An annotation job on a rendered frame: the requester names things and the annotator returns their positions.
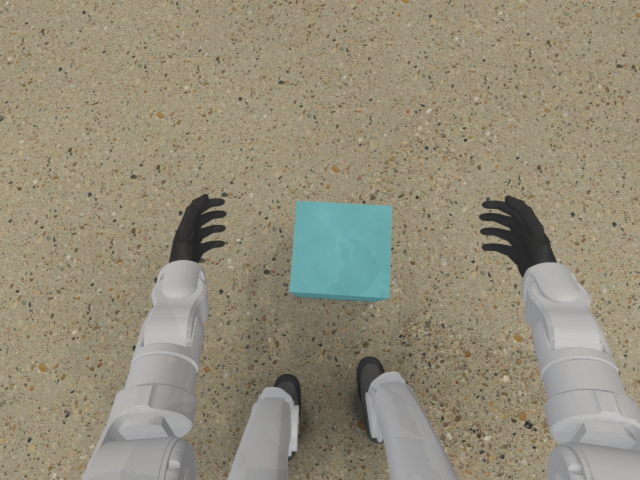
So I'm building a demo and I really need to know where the robot left upper arm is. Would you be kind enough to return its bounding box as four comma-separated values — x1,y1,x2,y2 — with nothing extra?
85,436,196,480

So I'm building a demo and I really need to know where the left robot foot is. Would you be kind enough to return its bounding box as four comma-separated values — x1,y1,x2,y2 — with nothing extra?
274,374,301,461

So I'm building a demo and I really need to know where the left robot forearm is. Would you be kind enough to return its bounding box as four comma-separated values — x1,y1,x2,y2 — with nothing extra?
81,260,209,480

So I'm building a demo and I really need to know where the right robot forearm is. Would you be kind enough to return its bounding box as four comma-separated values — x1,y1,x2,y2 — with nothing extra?
521,262,640,451

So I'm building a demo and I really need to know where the robot right upper arm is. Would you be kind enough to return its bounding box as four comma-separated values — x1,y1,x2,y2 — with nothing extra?
548,441,640,480

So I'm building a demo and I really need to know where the carton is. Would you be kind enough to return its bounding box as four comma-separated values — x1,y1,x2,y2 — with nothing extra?
289,201,392,302

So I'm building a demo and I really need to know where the robot right hand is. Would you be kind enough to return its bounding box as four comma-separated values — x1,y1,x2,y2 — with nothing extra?
479,195,557,278

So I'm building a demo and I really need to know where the right robot thigh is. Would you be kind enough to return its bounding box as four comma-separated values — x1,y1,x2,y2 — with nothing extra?
365,382,459,480

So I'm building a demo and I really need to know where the robot left hand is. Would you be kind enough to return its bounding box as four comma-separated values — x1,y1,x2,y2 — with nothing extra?
169,194,227,263

